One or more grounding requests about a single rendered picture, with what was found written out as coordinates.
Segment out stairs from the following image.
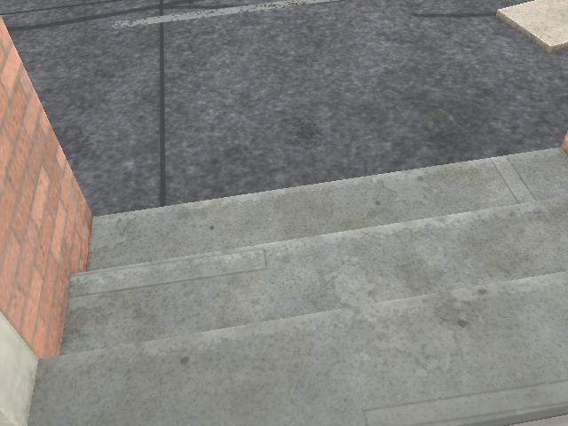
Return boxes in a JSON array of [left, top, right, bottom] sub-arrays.
[[60, 147, 568, 356]]

